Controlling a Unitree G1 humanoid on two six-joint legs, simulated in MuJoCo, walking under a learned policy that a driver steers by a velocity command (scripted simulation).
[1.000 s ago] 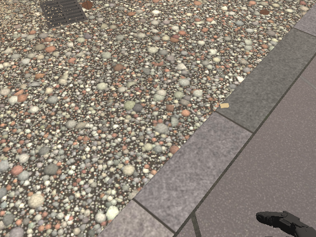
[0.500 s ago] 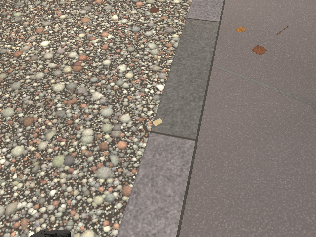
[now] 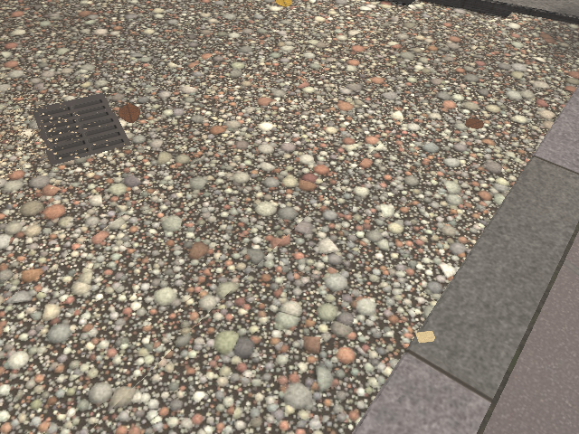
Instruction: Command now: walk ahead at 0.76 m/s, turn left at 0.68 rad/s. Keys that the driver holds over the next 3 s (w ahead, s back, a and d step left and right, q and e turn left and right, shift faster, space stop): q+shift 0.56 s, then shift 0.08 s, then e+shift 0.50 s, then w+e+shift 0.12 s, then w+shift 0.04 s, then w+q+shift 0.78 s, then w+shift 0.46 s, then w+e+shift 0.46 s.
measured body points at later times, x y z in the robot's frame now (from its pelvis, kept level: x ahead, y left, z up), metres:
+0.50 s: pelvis +0.28 +0.11 -0.04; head +0.31 +0.13 +0.41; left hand +0.41 +0.44 -0.09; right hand +0.50 -0.15 -0.13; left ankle +0.10 +0.12 -0.72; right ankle +0.47 +0.12 -0.76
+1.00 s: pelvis +0.34 +0.14 -0.03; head +0.36 +0.17 +0.41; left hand +0.29 +0.44 -0.15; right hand +0.61 +0.00 -0.13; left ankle +0.28 +0.25 -0.77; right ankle +0.46 +0.11 -0.75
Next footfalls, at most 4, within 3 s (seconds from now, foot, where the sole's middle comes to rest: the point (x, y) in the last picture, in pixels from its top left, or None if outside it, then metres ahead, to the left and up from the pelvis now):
0.06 left None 0.13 0.13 -0.77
0.50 right None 0.50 0.14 -0.81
0.94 left None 0.31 0.26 -0.81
1.34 right None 0.47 -0.02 -0.78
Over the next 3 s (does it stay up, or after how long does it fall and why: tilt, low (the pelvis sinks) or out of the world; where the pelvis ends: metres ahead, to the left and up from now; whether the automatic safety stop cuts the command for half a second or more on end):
stays up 1.59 0.79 -0.11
